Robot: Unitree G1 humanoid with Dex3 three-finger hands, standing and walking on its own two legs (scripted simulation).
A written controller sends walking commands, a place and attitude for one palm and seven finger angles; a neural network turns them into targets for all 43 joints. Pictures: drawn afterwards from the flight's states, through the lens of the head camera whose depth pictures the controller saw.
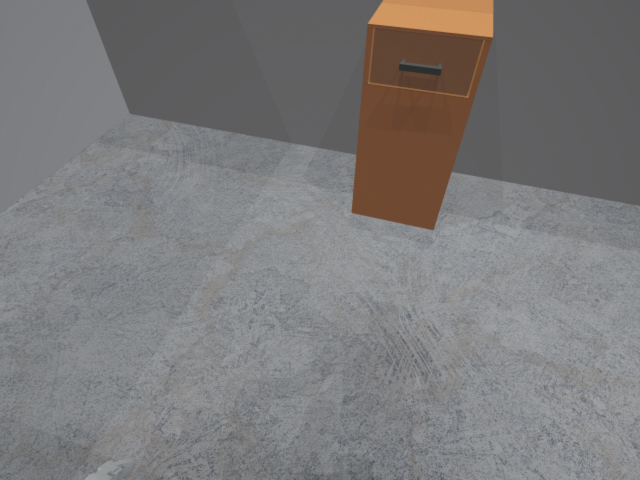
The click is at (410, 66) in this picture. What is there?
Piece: drawer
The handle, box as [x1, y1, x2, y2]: [399, 59, 441, 75]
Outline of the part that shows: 399,65 400,70 438,75 440,74 441,63 439,63 437,66 408,63 405,61 405,59 403,59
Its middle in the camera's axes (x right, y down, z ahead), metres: +0.32 -0.56 +1.25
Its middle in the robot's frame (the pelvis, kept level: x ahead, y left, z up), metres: +1.32 -0.27 -0.04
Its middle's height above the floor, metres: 0.73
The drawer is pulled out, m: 0.00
